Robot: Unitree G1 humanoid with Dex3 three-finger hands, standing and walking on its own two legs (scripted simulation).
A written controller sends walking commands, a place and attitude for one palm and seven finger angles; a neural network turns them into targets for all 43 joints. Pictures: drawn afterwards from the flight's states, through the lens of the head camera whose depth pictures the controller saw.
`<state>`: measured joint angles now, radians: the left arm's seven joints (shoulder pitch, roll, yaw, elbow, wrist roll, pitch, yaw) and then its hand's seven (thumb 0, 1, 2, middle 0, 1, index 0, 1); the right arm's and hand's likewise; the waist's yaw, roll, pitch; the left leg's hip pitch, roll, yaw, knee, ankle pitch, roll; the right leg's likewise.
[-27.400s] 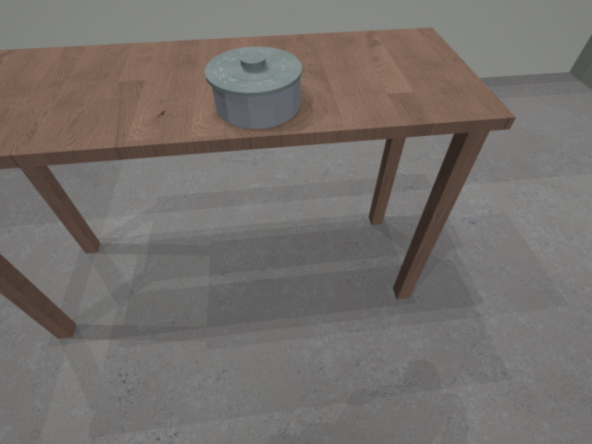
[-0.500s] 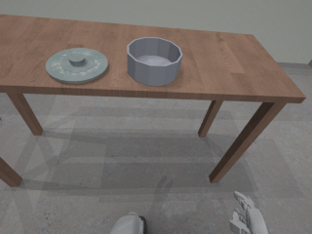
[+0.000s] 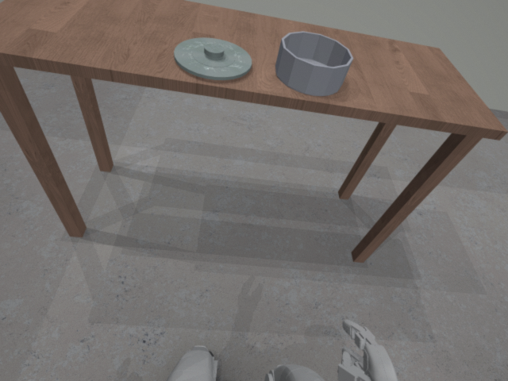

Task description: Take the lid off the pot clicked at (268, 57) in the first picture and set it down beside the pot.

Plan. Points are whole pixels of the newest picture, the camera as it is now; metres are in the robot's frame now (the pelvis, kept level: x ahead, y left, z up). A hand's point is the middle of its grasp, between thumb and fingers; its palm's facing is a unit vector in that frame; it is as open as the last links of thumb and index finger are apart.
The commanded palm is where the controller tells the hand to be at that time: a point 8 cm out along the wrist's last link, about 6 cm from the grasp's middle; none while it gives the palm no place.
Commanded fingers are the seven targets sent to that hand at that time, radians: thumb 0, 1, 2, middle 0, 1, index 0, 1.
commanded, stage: stop stepping back and stand still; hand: left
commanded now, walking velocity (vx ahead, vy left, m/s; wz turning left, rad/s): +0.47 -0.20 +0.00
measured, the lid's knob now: (214, 50) +0.82 +0.17 +0.09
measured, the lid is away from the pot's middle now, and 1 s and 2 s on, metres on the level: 0.25 0.25 0.25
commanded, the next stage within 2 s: let the arm hang, fingers relaxed in 1.84 s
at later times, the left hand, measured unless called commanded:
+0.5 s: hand out of the picture +0.06 +0.31 +0.28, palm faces +0.37 -0.87 -0.34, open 7.4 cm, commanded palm none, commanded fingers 0.00 0.90 0.90 -0.20 -0.30 -0.20 -0.30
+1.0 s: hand out of the picture -0.21 +0.31 -0.16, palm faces -0.07 -0.98 -0.18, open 7.2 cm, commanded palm none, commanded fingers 0.00 0.90 0.90 -0.20 -0.30 -0.20 -0.30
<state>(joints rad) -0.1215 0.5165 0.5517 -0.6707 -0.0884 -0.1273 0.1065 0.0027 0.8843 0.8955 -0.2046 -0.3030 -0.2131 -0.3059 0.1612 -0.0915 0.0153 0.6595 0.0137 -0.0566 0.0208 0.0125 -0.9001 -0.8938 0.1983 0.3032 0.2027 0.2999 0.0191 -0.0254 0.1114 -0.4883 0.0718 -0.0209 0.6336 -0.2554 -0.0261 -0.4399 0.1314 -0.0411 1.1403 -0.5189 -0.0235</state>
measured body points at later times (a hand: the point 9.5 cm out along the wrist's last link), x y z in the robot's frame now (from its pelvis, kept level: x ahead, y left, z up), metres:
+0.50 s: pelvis -0.14 +0.10 +0.02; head -0.15 +0.13 +0.47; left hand +0.04 +0.35 +0.29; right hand -0.02 -0.14 -0.06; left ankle -0.04 +0.18 -0.72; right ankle -0.15 +0.00 -0.69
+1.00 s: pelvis -0.19 +0.11 +0.01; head -0.17 +0.13 +0.46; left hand -0.21 +0.36 -0.15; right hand -0.30 -0.14 -0.12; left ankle -0.08 +0.21 -0.72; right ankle -0.24 +0.02 -0.71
